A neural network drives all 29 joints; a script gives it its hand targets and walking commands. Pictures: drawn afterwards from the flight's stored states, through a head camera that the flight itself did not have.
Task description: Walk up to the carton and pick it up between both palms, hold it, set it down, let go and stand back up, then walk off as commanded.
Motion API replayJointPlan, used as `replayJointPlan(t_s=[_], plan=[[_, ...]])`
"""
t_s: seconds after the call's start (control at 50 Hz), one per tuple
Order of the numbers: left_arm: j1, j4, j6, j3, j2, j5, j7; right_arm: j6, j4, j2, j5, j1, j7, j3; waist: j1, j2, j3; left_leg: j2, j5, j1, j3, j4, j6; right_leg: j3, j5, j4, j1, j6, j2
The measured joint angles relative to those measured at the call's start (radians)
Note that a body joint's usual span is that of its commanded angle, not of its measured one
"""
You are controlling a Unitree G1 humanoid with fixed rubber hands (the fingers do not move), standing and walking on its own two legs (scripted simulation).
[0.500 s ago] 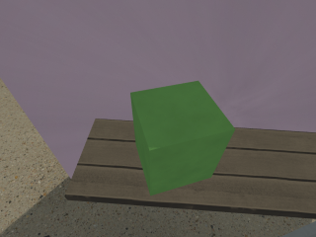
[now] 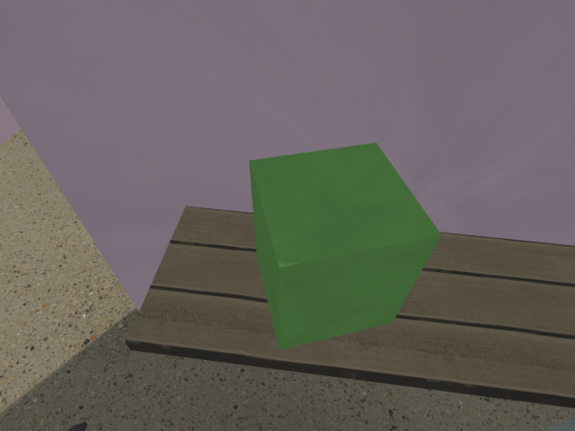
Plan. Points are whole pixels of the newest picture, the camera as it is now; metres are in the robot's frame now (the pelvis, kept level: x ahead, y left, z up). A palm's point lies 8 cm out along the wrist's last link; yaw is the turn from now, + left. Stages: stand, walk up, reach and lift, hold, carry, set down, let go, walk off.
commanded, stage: walk up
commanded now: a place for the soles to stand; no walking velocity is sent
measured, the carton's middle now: (326, 248) +0.41 -0.05 +0.01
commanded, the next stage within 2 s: stand in 0.36 s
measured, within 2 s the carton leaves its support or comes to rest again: neither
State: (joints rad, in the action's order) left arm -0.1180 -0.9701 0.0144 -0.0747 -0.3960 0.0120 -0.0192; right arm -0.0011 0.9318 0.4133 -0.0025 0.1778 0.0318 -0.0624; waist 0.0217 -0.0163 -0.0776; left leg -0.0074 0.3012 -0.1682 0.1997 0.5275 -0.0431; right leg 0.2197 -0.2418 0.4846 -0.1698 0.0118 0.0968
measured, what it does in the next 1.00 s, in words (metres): stands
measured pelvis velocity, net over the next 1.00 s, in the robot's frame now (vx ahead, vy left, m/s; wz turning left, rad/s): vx -0.02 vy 0.00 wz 0.00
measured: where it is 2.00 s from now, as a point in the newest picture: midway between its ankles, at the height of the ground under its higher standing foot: outside the picture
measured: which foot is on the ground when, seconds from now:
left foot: down 0.00-1.00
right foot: down 0.00-1.00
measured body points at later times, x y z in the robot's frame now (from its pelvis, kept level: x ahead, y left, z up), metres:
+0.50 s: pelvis +0.00 +0.00 +0.01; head +0.01 +0.00 +0.45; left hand +0.07 +0.33 -0.11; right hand +0.16 -0.31 -0.10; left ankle +0.00 +0.15 -0.74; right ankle +0.01 -0.12 -0.74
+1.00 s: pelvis -0.02 +0.00 -0.01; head +0.02 +0.02 +0.43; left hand +0.17 +0.31 -0.10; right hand +0.16 -0.30 -0.10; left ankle +0.00 +0.15 -0.74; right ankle +0.01 -0.12 -0.74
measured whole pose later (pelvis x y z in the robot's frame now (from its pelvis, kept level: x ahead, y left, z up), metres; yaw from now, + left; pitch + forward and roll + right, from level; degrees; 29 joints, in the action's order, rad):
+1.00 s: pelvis -0.02 +0.00 -0.01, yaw +0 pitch -3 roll -2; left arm 0.00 -0.57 0.40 -0.09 -0.40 0.01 0.04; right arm 0.14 1.03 0.35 0.09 -0.06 -0.07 -0.12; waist 0.02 0.02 -0.15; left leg 0.06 0.34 -0.27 0.10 0.66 -0.07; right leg 0.09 -0.27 0.60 -0.27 -0.01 0.01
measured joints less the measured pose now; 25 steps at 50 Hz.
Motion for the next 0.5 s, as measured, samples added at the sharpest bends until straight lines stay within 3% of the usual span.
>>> replayJointPlan(t_s=[0.1,0.18,0.28,0.5], plan=[[0.004,0.02,0.008,-0.001,0.0,0.003,-0.004,-0.008,-0.006,0.012,0.011,0.012,-0.002,-0.003,0.0,-0.009,-0.015,0.004,0.024,-0.031,-0.034,0.079,0.023,0.017,-0.022,0.041,-0.003,0.001,0.01],[0.006,0.037,0.016,-0.001,-0.012,-0.003,-0.008,-0.005,0.004,-0.005,0.016,0.032,-0.009,-0.001,0.007,0.027,-0.021,-0.012,0.033,-0.014,-0.048,0.068,0.014,0.0,-0.049,0.083,-0.012,0.003,0.031],[0.013,0.042,0.011,0.009,-0.025,-0.01,-0.008,0.002,-0.003,-0.032,0.003,0.04,-0.004,0.006,-0.022,0.055,-0.023,-0.029,-0.002,-0.004,-0.002,0.016,0.014,-0.079,-0.023,0.033,0.005,-0.001,-0.023],[-0.03,-0.015,-0.016,0.028,0.003,-0.012,0.005,0.002,0.009,-0.012,-0.005,-0.064,-0.005,0.023,0.005,0.0,0.005,-0.012,-0.045,0.041,0.002,-0.076,0.003,-0.075,0.009,-0.06,0.052,-0.001,-0.038]])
